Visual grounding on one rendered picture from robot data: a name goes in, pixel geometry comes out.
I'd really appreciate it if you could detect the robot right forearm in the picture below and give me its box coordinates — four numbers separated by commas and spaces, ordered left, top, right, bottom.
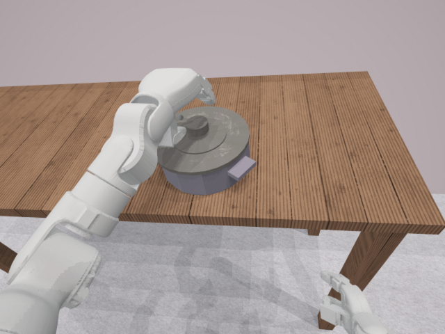
350, 312, 395, 334

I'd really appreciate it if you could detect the pot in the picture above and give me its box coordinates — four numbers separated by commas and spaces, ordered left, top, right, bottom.
163, 144, 257, 196

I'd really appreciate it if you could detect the table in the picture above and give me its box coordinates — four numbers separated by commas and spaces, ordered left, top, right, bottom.
0, 71, 445, 331

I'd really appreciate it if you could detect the lid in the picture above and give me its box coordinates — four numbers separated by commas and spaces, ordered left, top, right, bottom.
157, 106, 250, 175

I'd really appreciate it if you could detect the robot left upper arm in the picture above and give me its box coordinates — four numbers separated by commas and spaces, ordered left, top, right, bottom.
0, 227, 102, 334

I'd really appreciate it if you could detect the robot left hand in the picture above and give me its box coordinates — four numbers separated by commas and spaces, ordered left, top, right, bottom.
138, 68, 216, 148

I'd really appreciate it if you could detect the knob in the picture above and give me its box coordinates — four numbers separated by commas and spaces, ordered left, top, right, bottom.
185, 116, 209, 137

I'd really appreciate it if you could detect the robot right hand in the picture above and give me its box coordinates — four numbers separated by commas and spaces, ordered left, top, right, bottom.
320, 270, 373, 334

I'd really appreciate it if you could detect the robot left forearm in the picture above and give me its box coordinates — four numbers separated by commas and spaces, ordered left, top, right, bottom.
6, 91, 174, 285

